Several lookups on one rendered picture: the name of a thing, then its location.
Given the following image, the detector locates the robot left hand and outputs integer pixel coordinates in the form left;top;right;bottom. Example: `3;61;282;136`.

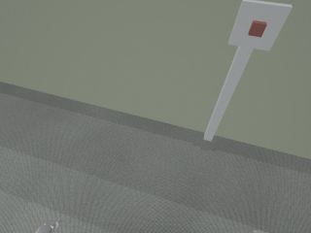
35;219;62;233

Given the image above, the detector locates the panel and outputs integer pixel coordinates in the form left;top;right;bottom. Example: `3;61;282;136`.
203;0;293;142

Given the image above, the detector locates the button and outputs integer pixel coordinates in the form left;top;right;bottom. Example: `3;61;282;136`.
248;20;267;37

